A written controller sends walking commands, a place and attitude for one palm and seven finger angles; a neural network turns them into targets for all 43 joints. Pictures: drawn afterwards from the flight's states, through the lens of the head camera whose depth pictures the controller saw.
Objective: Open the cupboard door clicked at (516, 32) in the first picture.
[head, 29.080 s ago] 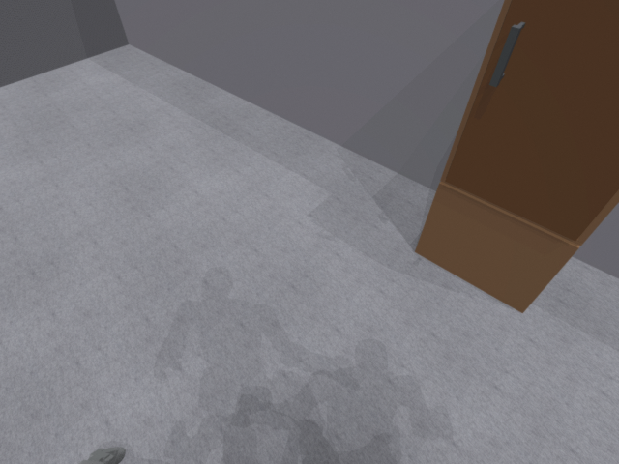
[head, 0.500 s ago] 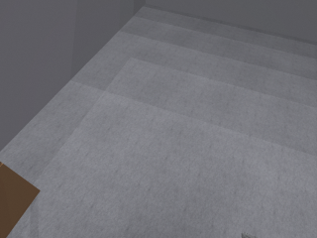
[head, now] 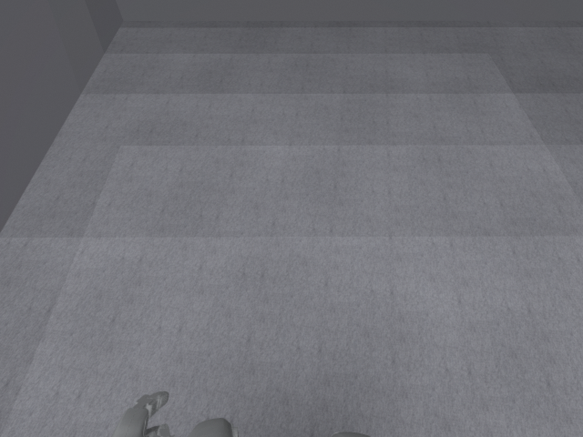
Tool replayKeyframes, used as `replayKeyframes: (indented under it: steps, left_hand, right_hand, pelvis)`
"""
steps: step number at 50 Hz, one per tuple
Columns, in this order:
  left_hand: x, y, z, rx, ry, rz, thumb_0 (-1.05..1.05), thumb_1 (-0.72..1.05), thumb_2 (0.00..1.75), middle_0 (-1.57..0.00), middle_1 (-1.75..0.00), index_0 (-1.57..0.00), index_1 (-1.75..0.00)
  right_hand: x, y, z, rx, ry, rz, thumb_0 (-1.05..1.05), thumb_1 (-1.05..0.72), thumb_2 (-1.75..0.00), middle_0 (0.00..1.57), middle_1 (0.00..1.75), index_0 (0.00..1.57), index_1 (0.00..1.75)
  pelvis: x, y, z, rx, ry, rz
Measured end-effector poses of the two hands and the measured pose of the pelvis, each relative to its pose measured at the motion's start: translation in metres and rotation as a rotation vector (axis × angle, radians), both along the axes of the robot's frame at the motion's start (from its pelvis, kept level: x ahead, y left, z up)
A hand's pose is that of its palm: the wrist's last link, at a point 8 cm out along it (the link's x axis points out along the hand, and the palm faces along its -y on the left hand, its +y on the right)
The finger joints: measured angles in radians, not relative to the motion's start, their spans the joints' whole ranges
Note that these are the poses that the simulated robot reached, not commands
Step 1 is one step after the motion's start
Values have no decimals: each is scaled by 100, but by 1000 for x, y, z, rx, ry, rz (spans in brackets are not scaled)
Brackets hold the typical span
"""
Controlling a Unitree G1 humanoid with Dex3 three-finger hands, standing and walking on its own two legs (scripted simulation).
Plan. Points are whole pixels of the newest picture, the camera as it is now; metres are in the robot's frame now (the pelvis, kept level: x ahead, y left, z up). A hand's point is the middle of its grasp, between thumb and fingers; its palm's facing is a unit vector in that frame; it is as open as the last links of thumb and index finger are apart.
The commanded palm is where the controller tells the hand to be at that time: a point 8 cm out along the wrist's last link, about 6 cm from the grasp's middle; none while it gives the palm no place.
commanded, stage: walk to a spot facing it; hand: left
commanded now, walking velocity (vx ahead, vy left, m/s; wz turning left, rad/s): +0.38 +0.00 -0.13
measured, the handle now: out of the picture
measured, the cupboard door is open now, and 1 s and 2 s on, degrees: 41 41 41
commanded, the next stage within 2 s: turn to face it in 0.64 s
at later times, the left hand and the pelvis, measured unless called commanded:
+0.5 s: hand (173, 343) +0.29 +0.21 -0.16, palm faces -0.04 -0.99 -0.16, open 7.4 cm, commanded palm none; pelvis +0.24 +0.03 +0.01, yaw -6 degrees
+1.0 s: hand (242, 211) +0.57 +0.10 -0.16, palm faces -0.08 -0.97 -0.21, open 7.1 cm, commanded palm none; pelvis +0.47 -0.07 +0.01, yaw -5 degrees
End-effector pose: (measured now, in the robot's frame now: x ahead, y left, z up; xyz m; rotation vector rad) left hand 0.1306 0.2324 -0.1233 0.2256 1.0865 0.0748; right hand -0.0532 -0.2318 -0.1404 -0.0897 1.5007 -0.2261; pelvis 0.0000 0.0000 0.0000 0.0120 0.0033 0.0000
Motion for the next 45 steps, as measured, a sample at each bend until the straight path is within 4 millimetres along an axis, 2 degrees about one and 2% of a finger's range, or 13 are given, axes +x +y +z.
replayKeyframes:
  steps: [2,10,14,16,18,20,27,32,36,39,43,45]
  left_hand:
    - [-4,-6,-1,-13,60,8,0,91,90,-20,-30,-20,-30]
    - [2,18,-7,-7,188,105,-1,95,90,-20,-30,-20,-30]
    - [7,30,-23,-23,285,143,-1,93,90,-20,-30,-20,-30]
    - [16,35,-31,-26,336,138,0,93,90,-20,-30,-20,-30]
    - [34,37,-30,-25,359,117,0,92,90,-20,-30,-20,-30]
    - [62,37,-26,-27,347,104,1,92,90,-20,-30,-20,-30]
    - [194,16,-6,-46,199,28,1,92,90,-20,-30,-19,-30]
    - [294,-17,-4,-20,139,-82,1,91,90,-20,-30,-19,-30]
    - [370,-47,-15,11,59,-142,0,91,90,-20,-30,-20,-30]
    - [398,-66,-13,14,37,-129,0,91,90,-20,-30,-20,-30]
    - [411,-84,-6,4,83,-111,0,92,90,-20,-30,-20,-30]
    - [421,-84,-2,11,79,-79,-1,95,90,-20,-30,-20,-30]
  right_hand:
    - [47,-3,5,-7,-89,11,1,-90,-89,20,30,19,30]
    - [216,5,17,-10,-314,98,1,-91,-89,20,30,19,30]
    - [290,17,16,-32,-390,139,1,-90,-89,20,30,19,30]
    - [315,21,14,-52,-425,141,0,-90,-89,20,30,19,30]
    - [325,24,16,-58,-430,124,0,-90,-89,20,30,20,30]
    - [324,26,17,-59,-396,100,0,-90,-89,20,30,20,30]
    - [287,22,14,-25,-133,-6,0,-92,-89,20,30,20,30]
    - [268,14,6,14,12,-118,0,-91,-89,20,30,20,30]
    - [270,0,-11,51,112,-187,1,-91,-89,20,30,20,30]
    - [299,-16,-12,53,123,-205,1,-91,-89,20,30,19,30]
    - [371,-40,-2,23,27,-184,1,-91,-89,20,30,19,30]
    - [410,-48,3,16,-28,-157,1,-91,-89,20,30,19,30]
  pelvis:
    - [17,-1,6,2,7,-13]
    - [97,8,9,-17,12,-39]
    - [146,22,-3,-29,8,-52]
    - [166,28,-9,-19,4,-70]
    - [183,30,-7,-9,-4,-84]
    - [201,31,-2,-7,-2,-85]
    - [264,21,12,-8,11,-114]
    - [316,-3,5,5,11,-160]
    - [360,-35,-15,22,3,-186]
    - [382,-49,-12,6,-11,-186]
    - [413,-62,3,1,1,-164]
    - [429,-67,8,0,10,-145]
